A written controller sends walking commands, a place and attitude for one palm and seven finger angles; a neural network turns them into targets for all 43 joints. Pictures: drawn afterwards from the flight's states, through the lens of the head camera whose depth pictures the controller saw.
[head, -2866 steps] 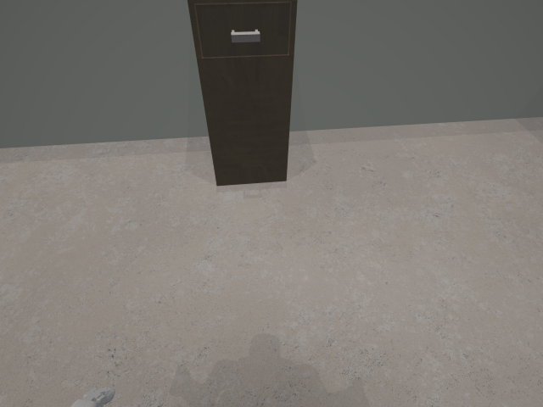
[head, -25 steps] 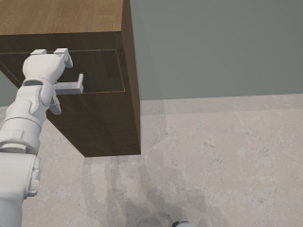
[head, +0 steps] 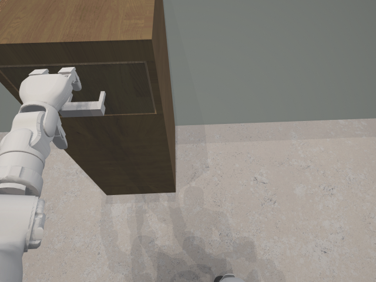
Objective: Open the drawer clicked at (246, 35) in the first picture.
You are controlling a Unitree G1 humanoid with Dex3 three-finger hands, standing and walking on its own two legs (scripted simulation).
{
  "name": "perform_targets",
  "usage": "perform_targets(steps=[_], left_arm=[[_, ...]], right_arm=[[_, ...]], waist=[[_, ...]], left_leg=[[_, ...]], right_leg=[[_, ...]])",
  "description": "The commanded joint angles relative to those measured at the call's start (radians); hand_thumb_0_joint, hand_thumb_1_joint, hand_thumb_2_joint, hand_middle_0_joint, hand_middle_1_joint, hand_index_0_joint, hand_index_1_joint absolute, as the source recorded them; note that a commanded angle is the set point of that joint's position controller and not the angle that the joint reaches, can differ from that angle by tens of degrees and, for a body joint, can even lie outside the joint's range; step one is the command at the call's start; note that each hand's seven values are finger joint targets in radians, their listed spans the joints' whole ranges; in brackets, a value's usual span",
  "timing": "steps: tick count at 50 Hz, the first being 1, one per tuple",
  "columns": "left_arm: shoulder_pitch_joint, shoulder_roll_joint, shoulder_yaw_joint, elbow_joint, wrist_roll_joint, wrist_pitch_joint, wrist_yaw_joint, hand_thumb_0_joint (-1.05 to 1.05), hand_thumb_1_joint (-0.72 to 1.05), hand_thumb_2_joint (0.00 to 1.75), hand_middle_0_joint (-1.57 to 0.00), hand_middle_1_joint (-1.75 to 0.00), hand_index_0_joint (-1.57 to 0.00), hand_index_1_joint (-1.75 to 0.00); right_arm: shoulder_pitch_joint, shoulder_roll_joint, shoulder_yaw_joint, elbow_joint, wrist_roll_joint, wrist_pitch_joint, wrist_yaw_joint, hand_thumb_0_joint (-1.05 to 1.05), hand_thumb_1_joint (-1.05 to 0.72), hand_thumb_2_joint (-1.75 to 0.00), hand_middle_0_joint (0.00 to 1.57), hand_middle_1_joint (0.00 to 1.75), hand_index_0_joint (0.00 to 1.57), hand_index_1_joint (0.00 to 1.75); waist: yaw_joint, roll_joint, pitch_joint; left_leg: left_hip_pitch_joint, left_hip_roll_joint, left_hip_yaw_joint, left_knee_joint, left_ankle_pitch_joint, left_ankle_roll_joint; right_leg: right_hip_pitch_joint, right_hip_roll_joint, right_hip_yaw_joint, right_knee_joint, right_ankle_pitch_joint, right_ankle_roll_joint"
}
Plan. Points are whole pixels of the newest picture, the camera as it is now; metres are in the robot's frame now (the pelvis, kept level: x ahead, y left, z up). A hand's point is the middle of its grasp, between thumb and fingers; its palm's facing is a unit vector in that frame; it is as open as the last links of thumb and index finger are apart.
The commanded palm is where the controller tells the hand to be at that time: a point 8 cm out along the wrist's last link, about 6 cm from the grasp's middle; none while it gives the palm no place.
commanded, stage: re-aim the fingers above the handle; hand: left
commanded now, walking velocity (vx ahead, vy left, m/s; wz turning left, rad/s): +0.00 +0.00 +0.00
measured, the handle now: (84, 102) +0.54 +0.25 +0.03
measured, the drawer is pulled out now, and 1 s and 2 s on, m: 0.00 0.00 0.00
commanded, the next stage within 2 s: lower the fingers behind the handle in 0.04 s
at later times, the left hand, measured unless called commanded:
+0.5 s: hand (78, 108) +0.49 +0.24 +0.06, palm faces -0.08 +0.03 -1.00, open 13.8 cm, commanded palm +0.47 +0.25 +0.11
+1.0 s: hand (80, 114) +0.49 +0.25 +0.04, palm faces -0.05 +0.00 -1.00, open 13.7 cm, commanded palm +0.47 +0.25 +0.08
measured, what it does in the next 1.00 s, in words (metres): stands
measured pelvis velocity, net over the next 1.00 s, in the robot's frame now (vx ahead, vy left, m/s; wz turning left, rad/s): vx -0.01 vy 0.01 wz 0.00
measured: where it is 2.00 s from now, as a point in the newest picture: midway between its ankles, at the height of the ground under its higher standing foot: outside the picture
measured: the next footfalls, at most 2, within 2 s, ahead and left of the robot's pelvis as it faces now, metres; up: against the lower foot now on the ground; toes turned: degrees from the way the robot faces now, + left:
none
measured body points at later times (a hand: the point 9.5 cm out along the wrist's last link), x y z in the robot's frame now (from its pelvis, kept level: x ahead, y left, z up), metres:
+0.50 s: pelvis -0.01 +0.00 -0.01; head +0.09 -0.01 +0.43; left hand +0.49 +0.24 +0.12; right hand +0.00 -0.27 -0.14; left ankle -0.03 +0.11 -0.72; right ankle +0.02 -0.14 -0.72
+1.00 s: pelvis -0.01 +0.01 -0.02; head +0.10 +0.00 +0.42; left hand +0.49 +0.25 +0.09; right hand +0.00 -0.28 -0.14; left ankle -0.03 +0.11 -0.72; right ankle +0.02 -0.14 -0.72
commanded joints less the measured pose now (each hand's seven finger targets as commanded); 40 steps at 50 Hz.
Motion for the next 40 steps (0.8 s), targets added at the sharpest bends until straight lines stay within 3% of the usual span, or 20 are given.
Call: perform_targets(steps=[1, 4, 6, 8, 11, 13, 14, 17, 20, 22, 24, 28, 29, 30, 31, 32, 33, 35, 37, 40], left_arm=[[-0.529, 0.191, -0.011, -0.262, -0.033, -0.046, 0.012, 0.00, -0.50, 0.30, -0.30, -1.20, -0.30, -1.20], [-0.562, 0.201, 0.007, -0.294, -0.046, -0.083, 0.004, 0.00, -0.50, 0.30, -0.30, -1.20, -0.30, -1.20], [-0.537, 0.214, 0.031, -0.277, -0.047, -0.089, 0.018, 0.00, -0.50, 0.30, -0.30, -1.20, -0.30, -1.20], [-0.530, 0.212, 0.035, -0.209, -0.037, -0.073, 0.043, 0.00, -0.50, 0.30, -0.30, -1.20, -0.30, -1.20], [-0.500, 0.254, 0.069, -0.115, -0.011, -0.022, 0.089, 0.00, -0.50, 0.30, -0.30, -1.20, -0.30, -1.20], [-0.474, 0.287, 0.094, -0.097, 0.000, 0.011, 0.104, 0.00, -0.50, 0.30, -0.30, -1.20, -0.30, -1.20], [-0.466, 0.305, 0.108, -0.095, 0.006, 0.022, 0.106, 0.00, -0.50, 0.30, -0.30, -1.20, -0.30, -1.20], [-0.460, 0.249, 0.059, -0.076, 0.016, 0.061, 0.107, 0.00, -0.50, 0.30, -0.30, -1.20, -0.30, -1.20], [-0.480, 0.270, 0.053, -0.031, 0.018, 0.086, 0.096, 0.00, -0.50, 0.30, -0.30, -1.20, -0.30, -1.20], [-0.481, 0.246, 0.036, -0.042, 0.007, 0.074, 0.079, 0.00, -0.50, 0.30, -0.30, -1.20, -0.30, -1.20], [-0.496, 0.270, 0.053, -0.067, 0.004, 0.048, 0.062, 0.00, -0.50, 0.30, -0.30, -1.20, -0.30, -1.20], [-0.530, 0.265, 0.046, -0.141, 0.010, -0.036, 0.047, 0.00, -0.50, 0.30, -0.30, -1.20, -0.30, -1.20], [-0.528, 0.282, 0.069, -0.164, 0.009, -0.060, 0.050, 0.00, -0.50, 0.30, -0.30, -1.20, -0.30, -1.20], [-0.526, 0.258, 0.053, -0.177, 0.006, -0.078, 0.057, 0.00, -0.50, 0.30, -0.30, -1.20, -0.30, -1.20], [-0.503, 0.278, 0.083, -0.182, -0.001, -0.091, 0.065, 0.00, -0.50, 0.30, -0.30, -1.20, -0.30, -1.20], [-0.487, 0.268, 0.078, -0.165, 0.000, -0.096, 0.076, 0.00, -0.50, 0.30, -0.30, -1.20, -0.30, -1.20], [-0.487, 0.300, 0.104, -0.155, -0.002, -0.094, 0.089, 0.00, -0.50, 0.30, -0.30, -1.20, -0.30, -1.20], [-0.515, 0.253, 0.060, -0.132, 0.007, -0.085, 0.113, 0.00, -0.50, 0.30, -0.30, -1.20, -0.30, -1.20], [-0.485, 0.251, 0.062, -0.086, 0.013, -0.062, 0.132, 0.00, -0.50, 0.30, -0.30, -1.20, -0.30, -1.20], [-0.542, 0.254, 0.052, -0.095, 0.021, -0.039, 0.147, 0.00, -0.50, 0.30, -0.30, -1.20, -0.30, -1.20]], right_arm=[[0.131, -0.158, -0.069, -0.054, -0.003, -0.036, -0.024, 0.00, -0.90, -0.90, 0.20, 0.30, 0.20, 0.30], [0.145, -0.161, -0.073, -0.043, -0.012, -0.040, -0.029, 0.00, -0.90, -0.90, 0.20, 0.30, 0.20, 0.30], [0.143, -0.154, -0.069, -0.042, -0.012, -0.038, -0.027, 0.00, -0.90, -0.90, 0.20, 0.30, 0.20, 0.30], [0.143, -0.153, -0.062, -0.033, -0.011, -0.037, -0.021, 0.00, -0.90, -0.90, 0.20, 0.30, 0.20, 0.30], [0.136, -0.160, -0.049, -0.031, -0.013, -0.035, -0.008, 0.00, -0.90, -0.90, 0.20, 0.30, 0.20, 0.30], [0.138, -0.162, -0.046, -0.040, -0.018, -0.033, 0.003, 0.00, -0.90, -0.90, 0.20, 0.30, 0.20, 0.30], [0.136, -0.167, -0.047, -0.044, -0.019, -0.028, 0.004, 0.00, -0.90, -0.90, 0.20, 0.30, 0.20, 0.30], [0.148, -0.162, -0.052, -0.049, -0.015, -0.025, 0.009, 0.00, -0.90, -0.90, 0.20, 0.30, 0.20, 0.30], [0.144, -0.172, -0.046, -0.045, -0.008, -0.019, 0.003, 0.00, -0.90, -0.90, 0.20, 0.30, 0.20, 0.30], [0.146, -0.168, -0.048, -0.052, -0.006, -0.026, -0.004, 0.00, -0.90, -0.90, 0.20, 0.30, 0.20, 0.30], [0.147, -0.173, -0.049, -0.054, -0.007, -0.028, -0.013, 0.00, -0.90, -0.90, 0.20, 0.30, 0.20, 0.30], [0.167, -0.162, -0.054, -0.054, -0.015, -0.044, -0.026, 0.00, -0.90, -0.90, 0.20, 0.30, 0.20, 0.30], [0.171, -0.163, -0.059, -0.050, -0.018, -0.045, -0.027, 0.00, -0.90, -0.90, 0.20, 0.30, 0.20, 0.30], [0.173, -0.159, -0.060, -0.048, -0.021, -0.048, -0.027, 0.00, -0.90, -0.90, 0.20, 0.30, 0.20, 0.30], [0.176, -0.161, -0.062, -0.045, -0.023, -0.049, -0.024, 0.00, -0.90, -0.90, 0.20, 0.30, 0.20, 0.30], [0.176, -0.160, -0.062, -0.042, -0.025, -0.049, -0.024, 0.00, -0.90, -0.90, 0.20, 0.30, 0.20, 0.30], [0.176, -0.165, -0.059, -0.033, -0.025, -0.048, -0.022, 0.00, -0.90, -0.90, 0.20, 0.30, 0.20, 0.30], [0.186, -0.164, -0.062, -0.022, -0.027, -0.053, -0.017, 0.00, -0.90, -0.90, 0.20, 0.30, 0.20, 0.30], [0.190, -0.171, -0.061, -0.014, -0.028, -0.053, -0.008, 0.00, -0.90, -0.90, 0.20, 0.30, 0.20, 0.30], [0.207, -0.175, -0.066, -0.005, -0.031, -0.053, -0.005, 0.00, -0.90, -0.90, 0.20, 0.30, 0.20, 0.30]], waist=[[-0.048, 0.035, -0.421], [-0.052, 0.037, -0.441], [-0.038, 0.040, -0.448], [-0.037, 0.033, -0.377], [-0.022, 0.003, -0.337], [0.006, 0.025, -0.384], [0.010, -0.004, -0.430], [-0.006, -0.014, -0.425], [-0.024, -0.062, -0.373], [-0.029, -0.061, -0.378], [-0.030, -0.062, -0.402], [-0.037, 0.011, -0.438], [-0.038, -0.005, -0.456], [-0.042, 0.027, -0.460], [-0.029, 0.033, -0.461], [-0.035, 0.029, -0.454], [-0.033, 0.017, -0.439], [-0.056, 0.036, -0.422], [-0.051, 0.030, -0.403], [-0.066, 0.045, -0.466]], left_leg=[[0.207, -0.046, -0.010, -0.043, 0.350, 0.028], [0.234, -0.046, -0.021, -0.029, 0.394, 0.024], [0.219, -0.051, -0.024, -0.023, 0.405, 0.022], [0.172, -0.049, -0.028, -0.032, 0.373, 0.016], [0.088, -0.049, -0.021, -0.035, 0.330, 0.017], [0.070, -0.050, -0.011, -0.033, 0.352, 0.014], [0.071, -0.051, -0.007, -0.024, 0.375, 0.017], [0.066, -0.045, 0.003, -0.023, 0.382, 0.017], [0.026, -0.046, 0.007, -0.035, 0.289, 0.024], [0.034, -0.047, 0.009, -0.040, 0.248, 0.029], [0.041, -0.049, 0.006, -0.034, 0.247, 0.034], [0.068, -0.049, -0.004, -0.011, 0.245, 0.033], [0.074, -0.047, -0.009, -0.001, 0.268, 0.034], [0.080, -0.049, -0.008, 0.007, 0.277, 0.032], [0.076, -0.050, -0.011, 0.015, 0.281, 0.030], [0.061, -0.051, -0.010, 0.022, 0.279, 0.030], [0.041, -0.049, -0.013, 0.026, 0.270, 0.029], [0.025, -0.049, -0.014, 0.034, 0.260, 0.027], [0.010, -0.048, -0.017, 0.041, 0.259, 0.025], [0.034, -0.046, -0.021, 0.057, 0.299, 0.024]], right_leg=[[0.218, 0.060, -0.014, -0.044, 0.256, -0.045], [0.203, 0.061, -0.017, -0.038, 0.268, -0.048], [0.207, 0.062, -0.020, -0.025, 0.276, -0.049], [0.169, 0.062, -0.031, -0.022, 0.239, -0.051], [0.165, 0.060, -0.030, -0.008, 0.220, -0.052], [0.203, 0.058, -0.028, 0.009, 0.248, -0.053], [0.233, 0.060, -0.024, 0.016, 0.275, -0.053], [0.227, 0.060, -0.027, 0.014, 0.295, -0.046], [0.215, 0.058, -0.020, -0.005, 0.241, -0.040], [0.218, 0.056, -0.013, -0.017, 0.212, -0.038], [0.225, 0.057, -0.007, -0.015, 0.211, -0.040], [0.185, 0.057, -0.001, 0.002, 0.196, -0.044], [0.190, 0.060, -0.002, 0.007, 0.211, -0.045], [0.175, 0.060, -0.001, 0.013, 0.216, -0.045], [0.171, 0.062, -0.001, 0.022, 0.216, -0.048], [0.159, 0.062, -0.002, 0.026, 0.214, -0.047], [0.148, 0.062, -0.004, 0.034, 0.208, -0.047], [0.111, 0.060, -0.008, 0.036, 0.193, -0.046], [0.086, 0.063, -0.013, 0.043, 0.182, -0.049], [0.082, 0.063, -0.016, 0.056, 0.208, -0.047]])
